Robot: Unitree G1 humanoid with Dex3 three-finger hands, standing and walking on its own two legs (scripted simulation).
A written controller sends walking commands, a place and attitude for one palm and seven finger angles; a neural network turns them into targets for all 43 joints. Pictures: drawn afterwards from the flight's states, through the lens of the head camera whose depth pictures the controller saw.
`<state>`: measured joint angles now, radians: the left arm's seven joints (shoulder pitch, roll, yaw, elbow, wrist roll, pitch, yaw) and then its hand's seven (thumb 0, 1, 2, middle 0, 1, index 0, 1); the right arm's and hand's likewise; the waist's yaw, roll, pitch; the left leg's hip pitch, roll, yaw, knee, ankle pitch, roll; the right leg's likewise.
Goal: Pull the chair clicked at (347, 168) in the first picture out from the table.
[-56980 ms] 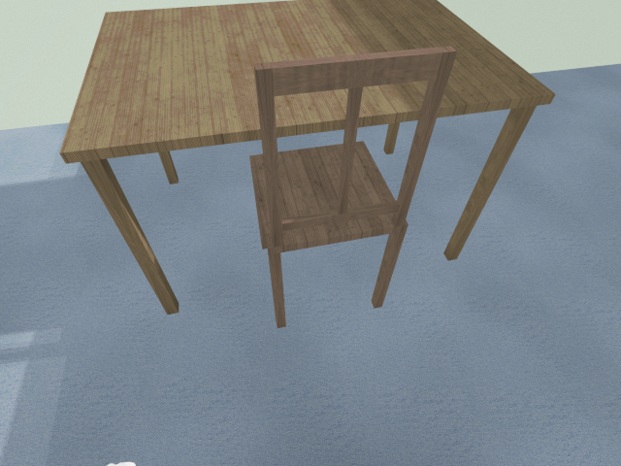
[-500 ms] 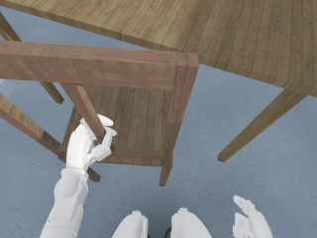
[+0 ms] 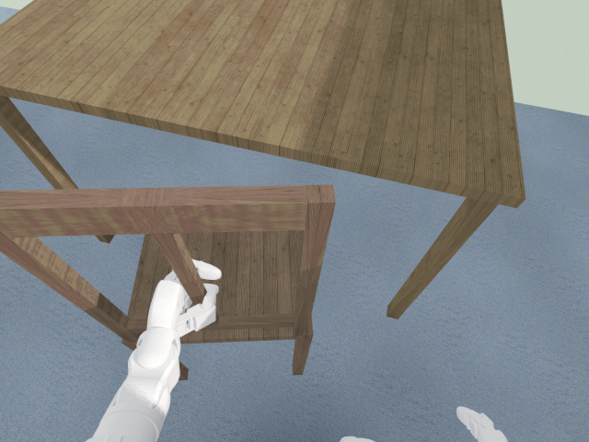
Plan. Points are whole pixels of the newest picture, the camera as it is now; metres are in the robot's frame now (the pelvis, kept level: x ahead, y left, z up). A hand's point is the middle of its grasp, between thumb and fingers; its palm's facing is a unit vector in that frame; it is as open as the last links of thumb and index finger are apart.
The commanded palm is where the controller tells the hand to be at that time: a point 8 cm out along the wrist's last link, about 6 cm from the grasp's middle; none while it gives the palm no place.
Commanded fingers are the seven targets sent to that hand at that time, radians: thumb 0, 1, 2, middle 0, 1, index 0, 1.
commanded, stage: step backward, pulling the chair out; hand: left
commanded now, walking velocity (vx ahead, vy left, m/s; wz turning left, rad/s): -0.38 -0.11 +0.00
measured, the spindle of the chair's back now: (193, 285) +0.34 +0.15 -0.04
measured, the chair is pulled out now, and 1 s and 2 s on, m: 0.19 0.35 0.57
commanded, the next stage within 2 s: none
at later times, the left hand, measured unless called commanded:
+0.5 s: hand (230, 362) +0.23 +0.09 -0.06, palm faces +0.01 -0.99 -0.13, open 5.2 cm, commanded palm +0.19 +0.15 -0.06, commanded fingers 0.00 0.90 0.90 -0.50 -1.45 -0.50 -1.45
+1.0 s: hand (211, 439) +0.14 +0.11 -0.06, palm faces -0.09 -0.99 -0.14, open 5.2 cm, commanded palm +0.10 +0.16 -0.06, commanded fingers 0.00 0.90 0.90 -0.50 -1.45 -0.50 -1.45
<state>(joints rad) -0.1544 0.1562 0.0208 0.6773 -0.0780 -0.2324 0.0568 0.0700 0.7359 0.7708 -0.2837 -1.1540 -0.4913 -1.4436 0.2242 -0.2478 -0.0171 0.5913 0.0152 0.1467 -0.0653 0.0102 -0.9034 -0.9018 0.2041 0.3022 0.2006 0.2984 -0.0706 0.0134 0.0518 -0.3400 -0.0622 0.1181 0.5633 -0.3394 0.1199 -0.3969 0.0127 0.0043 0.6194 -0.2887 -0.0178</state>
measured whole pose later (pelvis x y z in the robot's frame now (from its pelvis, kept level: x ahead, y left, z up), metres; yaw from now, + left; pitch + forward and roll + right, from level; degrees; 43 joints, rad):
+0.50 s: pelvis -0.07 -0.03 +0.01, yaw +0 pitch +4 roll +1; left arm -0.16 0.12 0.01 0.72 -0.05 -0.19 0.10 0.05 0.71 0.76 -0.28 -1.12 -0.50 -1.44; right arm 0.16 -0.30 -0.03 0.65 0.04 0.12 -0.10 0.01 -0.90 -0.90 0.21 0.30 0.20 0.30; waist -0.08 0.00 0.07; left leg -0.41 -0.02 -0.05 0.80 -0.50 -0.02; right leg -0.38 -0.02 -0.03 0.46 -0.15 -0.02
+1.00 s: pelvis -0.16 +0.01 +0.00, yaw -3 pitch +3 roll -1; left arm -0.19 0.09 -0.03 0.75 -0.02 -0.23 0.08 0.03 0.69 0.80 -0.29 -1.13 -0.50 -1.44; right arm 0.17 -0.15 0.00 0.74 0.00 0.06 -0.09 0.01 -0.90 -0.90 0.21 0.30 0.21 0.30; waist -0.05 0.05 0.09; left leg -0.41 0.07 0.00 0.71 -0.38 -0.04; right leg -0.36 0.00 -0.07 0.53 -0.22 -0.02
